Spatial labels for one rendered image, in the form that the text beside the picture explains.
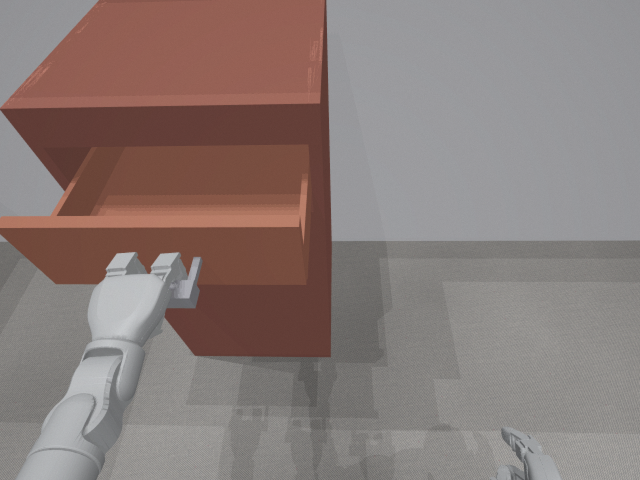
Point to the drawer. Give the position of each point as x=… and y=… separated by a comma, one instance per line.
x=244, y=209

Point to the robot left hand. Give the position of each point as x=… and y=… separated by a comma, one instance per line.
x=129, y=303

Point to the cabinet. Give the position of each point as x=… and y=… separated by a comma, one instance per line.
x=138, y=73

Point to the handle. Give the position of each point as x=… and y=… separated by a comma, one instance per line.
x=185, y=292

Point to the robot right hand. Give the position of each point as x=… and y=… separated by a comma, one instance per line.
x=537, y=466

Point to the left robot forearm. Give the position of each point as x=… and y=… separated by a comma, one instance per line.
x=87, y=422

